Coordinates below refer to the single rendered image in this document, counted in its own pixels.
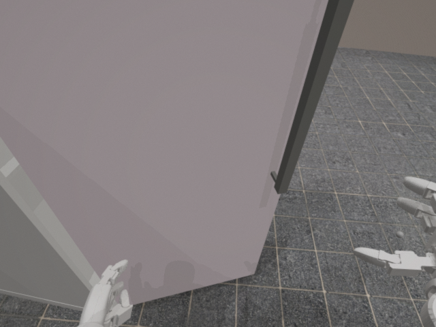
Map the handle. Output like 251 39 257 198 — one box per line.
270 0 354 194

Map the robot left hand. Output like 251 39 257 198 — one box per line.
79 260 133 327

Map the fridge door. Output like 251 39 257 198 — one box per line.
0 0 328 305

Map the robot right hand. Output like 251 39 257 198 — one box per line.
353 176 436 280

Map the robot right forearm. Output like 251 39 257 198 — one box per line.
420 278 436 327

